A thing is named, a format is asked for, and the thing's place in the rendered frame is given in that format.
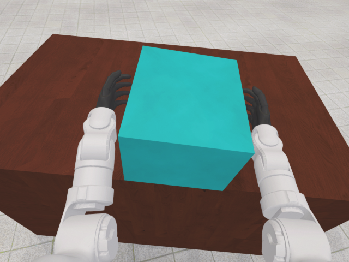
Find robot right forearm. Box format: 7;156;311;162
251;124;331;260

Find robot right hand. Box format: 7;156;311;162
242;86;271;130

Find robot left forearm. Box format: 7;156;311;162
54;107;117;252

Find carton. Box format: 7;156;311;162
118;46;255;191

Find left robot upper arm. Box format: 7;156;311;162
31;213;118;262

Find right robot upper arm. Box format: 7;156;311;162
262;218;331;262

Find pedestal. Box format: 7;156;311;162
0;34;349;255

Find robot left hand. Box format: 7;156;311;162
96;70;132;111

